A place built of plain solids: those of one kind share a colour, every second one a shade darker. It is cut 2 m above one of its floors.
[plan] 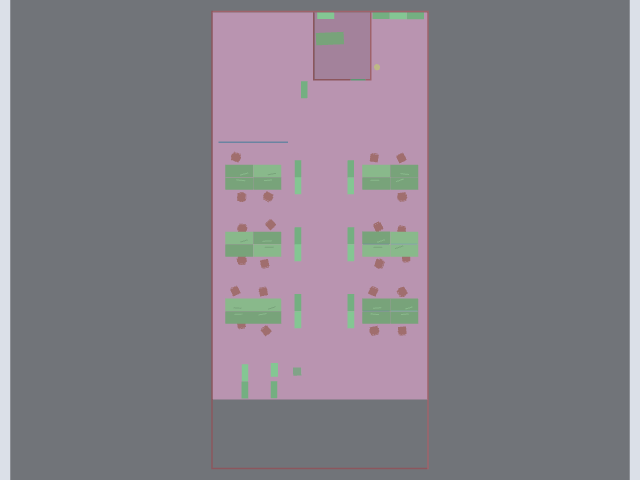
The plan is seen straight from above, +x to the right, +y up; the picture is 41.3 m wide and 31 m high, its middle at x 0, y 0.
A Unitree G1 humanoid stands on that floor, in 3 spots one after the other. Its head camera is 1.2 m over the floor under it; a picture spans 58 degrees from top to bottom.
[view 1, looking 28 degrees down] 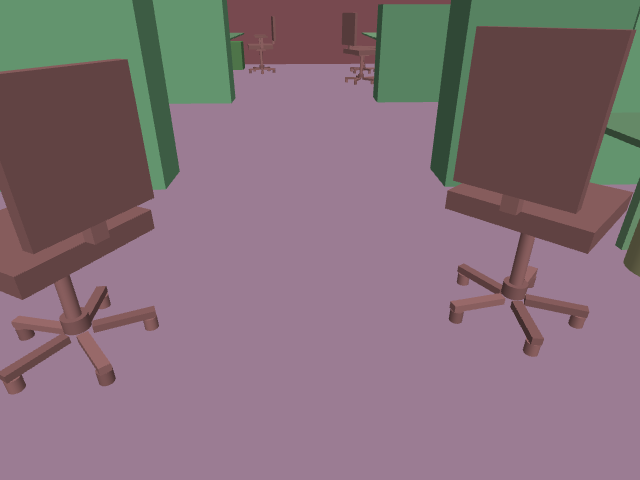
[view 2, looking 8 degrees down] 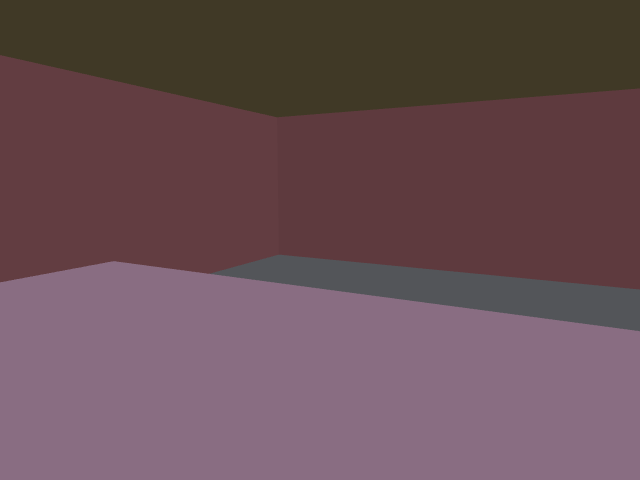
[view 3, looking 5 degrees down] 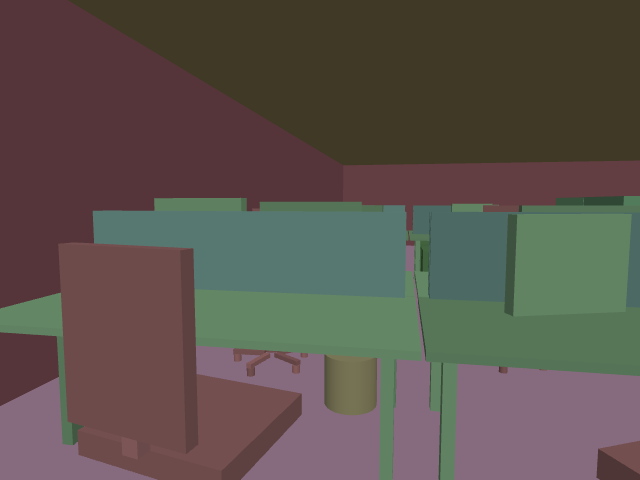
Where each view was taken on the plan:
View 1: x -4.72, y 1.90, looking -2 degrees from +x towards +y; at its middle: floor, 2.56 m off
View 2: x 1.28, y -6.17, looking -62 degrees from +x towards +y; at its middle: wall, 9.75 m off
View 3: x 4.60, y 1.90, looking -79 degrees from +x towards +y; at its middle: screen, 2.16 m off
